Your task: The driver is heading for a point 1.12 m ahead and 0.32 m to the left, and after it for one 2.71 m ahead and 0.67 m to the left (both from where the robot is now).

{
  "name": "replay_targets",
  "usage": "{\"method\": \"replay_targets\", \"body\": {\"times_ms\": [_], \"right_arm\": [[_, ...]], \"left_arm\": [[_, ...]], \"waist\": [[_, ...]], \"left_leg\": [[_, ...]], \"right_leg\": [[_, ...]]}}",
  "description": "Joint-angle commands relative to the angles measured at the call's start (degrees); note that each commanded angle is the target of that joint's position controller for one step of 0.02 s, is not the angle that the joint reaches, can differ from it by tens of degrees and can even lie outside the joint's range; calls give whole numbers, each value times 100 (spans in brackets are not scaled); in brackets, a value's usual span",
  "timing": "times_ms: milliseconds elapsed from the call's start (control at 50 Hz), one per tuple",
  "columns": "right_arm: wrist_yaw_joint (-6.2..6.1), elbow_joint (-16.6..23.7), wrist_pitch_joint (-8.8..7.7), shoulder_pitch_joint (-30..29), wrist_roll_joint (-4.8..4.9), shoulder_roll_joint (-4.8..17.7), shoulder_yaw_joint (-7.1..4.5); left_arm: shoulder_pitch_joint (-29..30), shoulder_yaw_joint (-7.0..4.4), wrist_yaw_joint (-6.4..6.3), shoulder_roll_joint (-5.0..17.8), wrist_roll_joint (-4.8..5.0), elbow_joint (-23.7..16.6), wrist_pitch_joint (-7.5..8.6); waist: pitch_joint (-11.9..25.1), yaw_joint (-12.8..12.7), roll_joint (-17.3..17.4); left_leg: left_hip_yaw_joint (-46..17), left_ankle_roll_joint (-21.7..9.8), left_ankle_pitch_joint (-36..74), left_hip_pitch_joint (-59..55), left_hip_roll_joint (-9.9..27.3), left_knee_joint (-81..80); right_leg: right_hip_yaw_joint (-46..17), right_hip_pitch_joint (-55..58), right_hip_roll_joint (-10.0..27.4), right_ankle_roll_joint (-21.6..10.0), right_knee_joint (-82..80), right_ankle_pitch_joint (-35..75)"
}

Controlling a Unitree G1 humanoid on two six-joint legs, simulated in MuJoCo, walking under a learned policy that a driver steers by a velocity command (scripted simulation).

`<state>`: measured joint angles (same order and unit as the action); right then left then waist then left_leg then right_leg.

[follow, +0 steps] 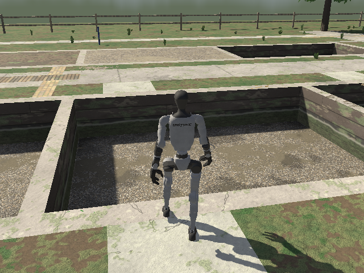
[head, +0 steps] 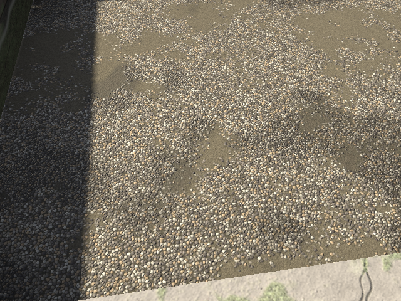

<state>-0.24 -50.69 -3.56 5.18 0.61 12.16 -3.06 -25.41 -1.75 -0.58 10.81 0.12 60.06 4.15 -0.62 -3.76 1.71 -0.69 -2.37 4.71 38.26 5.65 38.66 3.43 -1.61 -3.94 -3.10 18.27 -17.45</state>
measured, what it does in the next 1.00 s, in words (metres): walks ahead: left foot, then right foot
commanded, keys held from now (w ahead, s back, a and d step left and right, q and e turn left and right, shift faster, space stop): w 0.04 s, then no key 0.34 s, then w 0.06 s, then w+q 0.20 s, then q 0.36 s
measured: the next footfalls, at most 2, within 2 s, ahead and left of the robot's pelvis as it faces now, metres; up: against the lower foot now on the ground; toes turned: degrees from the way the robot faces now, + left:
left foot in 0.10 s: +0.25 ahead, +0.13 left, +0.00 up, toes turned +3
right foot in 0.48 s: +0.20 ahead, -0.06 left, +0.00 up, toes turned +0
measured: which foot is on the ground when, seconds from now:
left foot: up 0.00-0.08, down 0.10-0.50, up 0.52-0.82, down 0.84-1.00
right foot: down 0.00-0.12, up 0.14-0.46, down 0.48-0.84, up 0.86-1.00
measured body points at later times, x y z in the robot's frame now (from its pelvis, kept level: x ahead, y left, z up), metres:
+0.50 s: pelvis +0.15 +0.04 -0.01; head +0.14 +0.03 +0.44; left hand +0.20 +0.27 -0.15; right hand +0.20 -0.19 -0.16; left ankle +0.21 +0.12 -0.74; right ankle +0.16 -0.06 -0.74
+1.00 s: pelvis +0.20 +0.07 -0.01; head +0.22 +0.10 +0.44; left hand +0.28 +0.36 -0.13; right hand +0.38 -0.15 -0.11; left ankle +0.26 +0.15 -0.74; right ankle +0.22 -0.07 -0.66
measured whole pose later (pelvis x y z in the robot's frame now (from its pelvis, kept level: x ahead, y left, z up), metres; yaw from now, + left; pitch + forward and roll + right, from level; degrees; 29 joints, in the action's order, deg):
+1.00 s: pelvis +0.20 +0.07 -0.01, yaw +14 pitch +0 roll -1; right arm -1.0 -39.3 3.1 13.2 -0.3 12.9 -2.0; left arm -9.1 -2.2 -2.3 15.0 -0.5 40.3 -3.7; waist -2.3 0.2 -1.3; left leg -1.4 -4.9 -9.8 22.1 -5.1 31.8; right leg -1.1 -30.5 0.5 1.5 67.0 -25.3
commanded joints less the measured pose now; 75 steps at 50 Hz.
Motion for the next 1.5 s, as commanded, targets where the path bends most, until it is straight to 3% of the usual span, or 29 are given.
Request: {"method": "replay_targets", "body": {"times_ms": [20,80,100,120,140,160,200,220,320,440,480,520,600,720,780,820,840,860,880,940,1020,1120,1180,1280,1340,1360,1380,1400,1500], "right_arm": [[74,493,-30,-468,49,194,8],[74,322,-51,445,-89,493,-113],[78,-7,-91,1448,-160,839,-250],[78,-138,-85,2375,-263,1269,-340],[162,-248,-3,2453,-78,1167,-263],[190,-112,108,2042,-12,844,-206],[187,88,152,830,-107,188,20],[2,50,65,868,-275,252,65],[-37,-14,-124,909,-272,309,201],[-105,34,268,991,-11,675,136],[-149,126,418,886,104,447,142],[-131,520,442,420,164,176,223],[-41,507,384,818,-49,429,43],[-38,1002,577,328,-126,142,76],[-15,1200,695,319,-96,250,94],[-20,1129,672,1002,-108,365,45],[-60,1078,610,1511,-169,654,-57],[-101,1277,552,1674,-194,1416,-182],[-87,1220,589,1962,95,1879,-360],[-125,1446,641,986,-106,859,-108],[-53,1585,524,819,-109,944,-137],[25,1730,564,861,-62,1079,-220],[-307,1910,736,949,-49,1282,-235],[-307,2033,885,977,8,1207,-186],[-228,2018,855,965,92,1056,-92],[-189,1982,826,1033,104,960,-64],[-143,2096,790,1020,115,876,-56],[-136,2077,708,910,75,1046,-100],[-52,1700,669,786,-28,761,35]], "left_arm": [[-508,-184,-82,831,106,-29,-67],[-308,-230,-132,907,145,21,-197],[-253,-188,-113,811,177,24,-212],[-540,-70,-97,450,73,-9,-116],[-1289,47,5,82,94,126,-19],[-1170,-105,22,486,172,158,-44],[-96,-150,-181,414,204,-139,-281],[228,-182,-205,564,-179,-452,-419],[-51,-74,-171,97,-68,-336,-821],[259,43,-192,351,-211,-487,-813],[-159,65,-222,444,-250,-473,-686],[-324,-54,-269,916,-53,-491,-617],[250,-69,-264,835,-182,-870,-377],[346,-53,-249,709,-29,-1130,-300],[528,-129,-273,968,-40,-1395,-411],[839,-206,-246,1134,3,-1575,-462],[915,-222,-215,1131,49,-1685,-462],[861,-71,-185,525,38,-2000,-500],[862,-112,-208,786,-23,-2317,-613],[1535,-202,-215,1081,-28,-2369,-653],[1434,-231,-159,951,-103,-2360,-931],[2071,-161,-147,861,-86,-2600,-1060],[2211,-123,-255,859,62,-2645,-583],[1981,-63,-20,824,9,-2517,-344],[1687,-26,42,785,-174,-2466,-333],[1499,-55,72,937,-264,-2478,-348],[1678,-144,109,1440,-364,-2479,-347],[1847,-96,142,1320,-409,-2570,-351],[1915,-33,76,1177,-73,-2588,-410]], "waist": [[-539,78,-454],[-157,593,-651],[430,958,-420],[1460,1083,391],[2403,842,1560],[2113,812,1077],[553,465,-8],[358,312,-105],[458,3,517],[23,137,463],[-501,17,-245],[-836,-113,-1896],[-378,341,-514],[7,279,-830],[101,193,-1109],[348,610,-905],[652,917,-301],[983,736,1134],[1602,957,1668],[261,468,303],[509,211,219],[273,377,382],[-9,434,408],[550,618,651],[631,421,684],[729,374,465],[351,643,-1007],[128,608,-1463],[183,571,-857]], "left_leg": [[152,-144,-379,-165,-198,-263],[444,-443,-657,-1346,-543,-800],[304,-637,1198,-2709,-417,-866],[-1119,-1301,3233,-4746,911,-645],[-2833,-2054,3140,-5640,1926,-1225],[-2790,-1815,1214,-4801,1759,-1669],[-1592,-1271,-229,-2810,1198,-2164],[-1048,-905,258,-2464,1054,-2253],[-166,-780,1106,-1721,522,-2183],[-976,-685,-4255,-1048,522,-2857],[-1096,-531,-4466,-425,288,-2241],[341,-199,-3347,162,-949,-96],[-513,-175,-2624,370,-674,1698],[371,-6,-2120,-813,-630,927],[670,-88,-2206,-1503,-868,362],[694,-237,-1663,-2490,-1034,-596],[-62,-446,-954,-3365,-663,-1205],[-2330,-943,1346,-4118,1142,-1346],[-3645,-1901,765,-4189,1606,-1873],[-2601,-1404,-598,-2834,834,-2032],[-1927,-1103,14,-2193,268,-1980],[-2315,-919,-2321,-2037,31,-2311],[-3353,-1118,-3383,-2380,401,-2428],[-3081,-870,-2960,-2354,120,-2216],[-2873,-459,-3210,-2100,-223,-2000],[-2672,-245,-3347,-1885,-431,-1647],[-1712,12,-3453,-1445,-1014,-1120],[-1307,184,-3308,-1366,-1086,-695],[-923,421,-2084,-2146,-651,-807]], "right_leg": [[-846,-300,1768,-882,-73,2798],[-656,-31,1549,-591,1167,4667],[-342,-465,1048,-299,2425,4613],[-184,-1933,270,107,4761,1919],[-966,-2911,-379,279,6187,-2140],[-1465,-3064,-21,268,6481,-1984],[-911,-3069,448,376,5883,-1442],[-755,-2769,531,266,5047,-848],[-440,-1350,394,193,3131,-337],[-44,-567,278,108,1551,-112],[-639,-358,653,-67,661,-851],[-2582,-814,1859,-600,-1035,-2483],[-1984,-304,2058,-905,-838,-376],[-169,-587,1685,-599,530,4056],[-28,-1023,1582,-461,1054,3599],[95,-1313,1413,-214,1979,3148],[368,-1867,1095,108,3270,2080],[482,-3081,429,371,5088,-1784],[-509,-3800,119,339,5481,-2104],[-754,-3900,642,418,5266,-870],[-639,-3001,415,523,4763,-424],[-680,-2884,273,524,3533,-275],[-1284,-3213,378,446,2905,-325],[-835,-2052,317,336,2011,-318],[-750,-1023,495,157,738,534],[-1102,-613,984,0,631,873],[-1984,-950,1598,-386,102,875],[-2499,-1270,1971,-648,-406,912],[-2018,-1219,1488,-423,-222,175]]}}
